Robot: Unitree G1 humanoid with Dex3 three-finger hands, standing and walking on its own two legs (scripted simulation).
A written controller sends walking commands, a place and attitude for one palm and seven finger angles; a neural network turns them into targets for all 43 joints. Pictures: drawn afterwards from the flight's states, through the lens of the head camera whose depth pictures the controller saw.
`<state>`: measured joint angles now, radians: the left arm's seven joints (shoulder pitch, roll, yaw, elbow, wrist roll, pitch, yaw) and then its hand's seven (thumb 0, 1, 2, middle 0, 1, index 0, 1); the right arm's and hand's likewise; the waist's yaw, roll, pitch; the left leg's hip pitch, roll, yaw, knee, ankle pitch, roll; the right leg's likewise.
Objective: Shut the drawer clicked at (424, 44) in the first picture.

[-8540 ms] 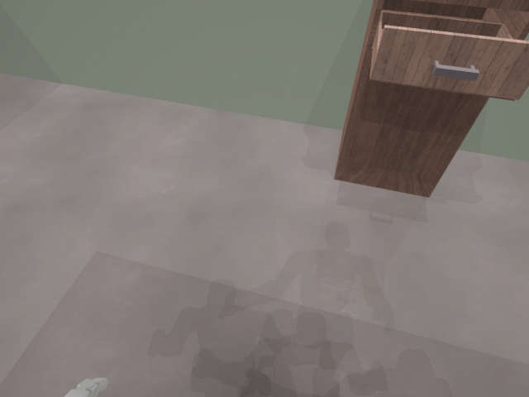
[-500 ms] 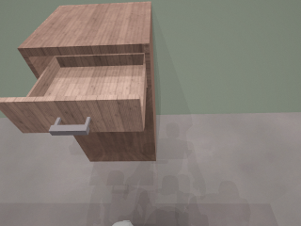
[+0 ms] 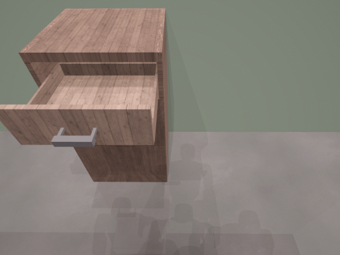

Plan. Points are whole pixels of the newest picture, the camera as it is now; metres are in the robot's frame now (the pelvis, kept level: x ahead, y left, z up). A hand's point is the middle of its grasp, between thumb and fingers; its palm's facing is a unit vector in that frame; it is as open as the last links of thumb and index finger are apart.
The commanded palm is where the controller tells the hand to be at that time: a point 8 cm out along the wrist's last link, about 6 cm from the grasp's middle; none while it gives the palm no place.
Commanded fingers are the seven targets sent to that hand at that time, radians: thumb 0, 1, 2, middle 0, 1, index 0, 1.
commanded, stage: come to a stop and stand still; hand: left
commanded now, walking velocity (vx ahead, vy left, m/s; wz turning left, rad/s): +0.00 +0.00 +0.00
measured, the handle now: (76, 135) +0.42 +0.31 +0.02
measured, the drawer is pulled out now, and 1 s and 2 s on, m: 0.24 0.24 0.24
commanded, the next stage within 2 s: look again from close up in 0.06 s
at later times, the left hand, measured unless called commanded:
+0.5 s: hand out of the picture +0.04 +0.23 -0.18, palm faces +0.05 -0.98 -0.21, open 7.4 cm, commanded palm none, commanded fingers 0.00 0.90 0.90 -0.20 -0.30 -0.20 -0.30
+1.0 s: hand out of the picture -0.02 +0.23 -0.18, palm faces +0.03 -0.98 -0.18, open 7.4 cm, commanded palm none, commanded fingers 0.00 0.90 0.90 -0.20 -0.30 -0.20 -0.30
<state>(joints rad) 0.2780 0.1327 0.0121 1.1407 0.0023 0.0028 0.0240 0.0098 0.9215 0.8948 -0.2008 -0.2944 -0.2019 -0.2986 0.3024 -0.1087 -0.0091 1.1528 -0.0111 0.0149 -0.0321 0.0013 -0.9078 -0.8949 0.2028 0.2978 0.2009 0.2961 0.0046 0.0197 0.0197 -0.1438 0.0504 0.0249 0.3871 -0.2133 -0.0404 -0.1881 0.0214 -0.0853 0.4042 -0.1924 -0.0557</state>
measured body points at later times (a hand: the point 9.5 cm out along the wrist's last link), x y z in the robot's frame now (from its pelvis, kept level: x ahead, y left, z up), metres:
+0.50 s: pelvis +0.00 +0.04 -0.01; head -0.01 +0.04 +0.44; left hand +0.04 +0.28 -0.16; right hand +0.02 -0.20 -0.16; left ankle +0.00 +0.15 -0.74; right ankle +0.02 -0.08 -0.74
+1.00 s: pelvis +0.01 +0.06 -0.01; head +0.01 +0.06 +0.44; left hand -0.02 +0.28 -0.16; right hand +0.00 -0.16 -0.17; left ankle +0.00 +0.15 -0.74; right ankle +0.02 -0.08 -0.74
